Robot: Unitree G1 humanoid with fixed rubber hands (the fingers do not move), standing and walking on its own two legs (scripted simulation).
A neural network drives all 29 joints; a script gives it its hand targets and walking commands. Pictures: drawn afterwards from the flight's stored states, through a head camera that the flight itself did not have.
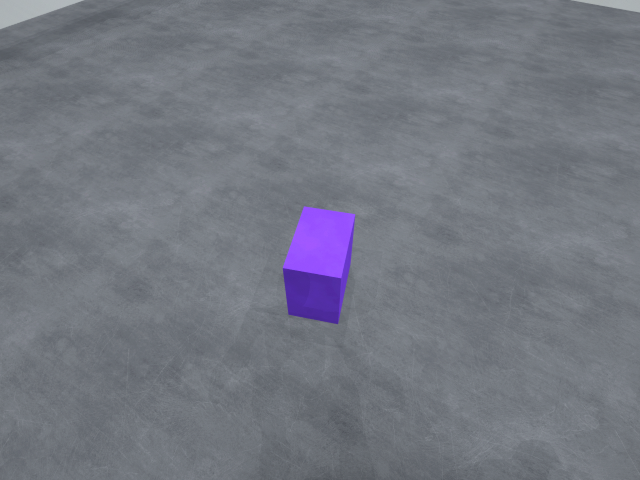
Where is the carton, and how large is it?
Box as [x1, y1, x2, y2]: [283, 207, 354, 323]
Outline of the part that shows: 304,207 283,266 288,314 337,323 350,263 354,214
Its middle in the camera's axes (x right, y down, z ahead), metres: +0.00 +0.09 +1.39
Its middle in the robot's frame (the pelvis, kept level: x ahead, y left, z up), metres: +0.89 +0.03 -0.64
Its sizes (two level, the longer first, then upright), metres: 0.278 0.184 0.285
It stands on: the floor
